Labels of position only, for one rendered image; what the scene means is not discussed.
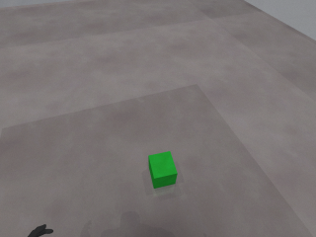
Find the carton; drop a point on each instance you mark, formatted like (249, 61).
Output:
(162, 169)

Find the robot left hand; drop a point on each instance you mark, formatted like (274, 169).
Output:
(40, 230)

